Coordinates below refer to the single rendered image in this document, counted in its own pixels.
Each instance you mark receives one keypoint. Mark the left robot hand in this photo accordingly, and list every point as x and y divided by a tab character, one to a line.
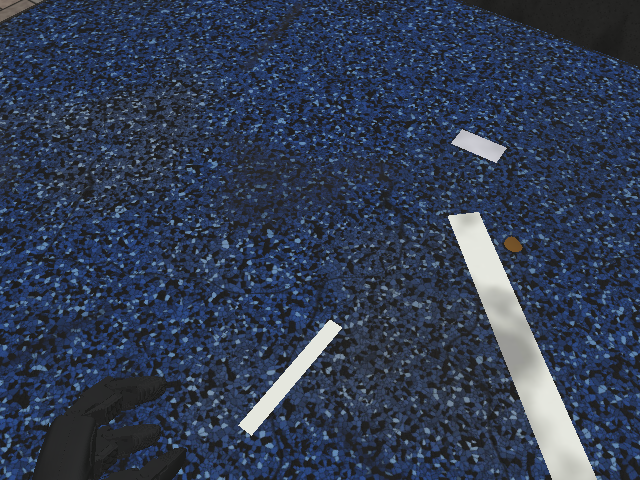
73	448

